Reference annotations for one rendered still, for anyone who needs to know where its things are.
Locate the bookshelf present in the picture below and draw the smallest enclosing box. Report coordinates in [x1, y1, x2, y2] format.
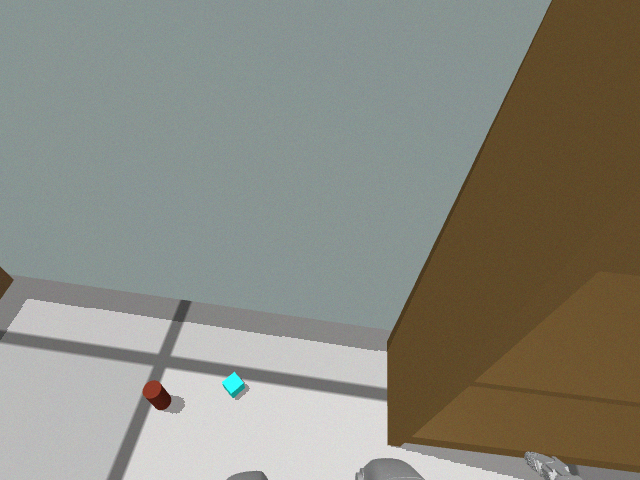
[387, 0, 640, 473]

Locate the right robot hand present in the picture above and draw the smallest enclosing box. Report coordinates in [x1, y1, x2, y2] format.
[524, 452, 583, 480]

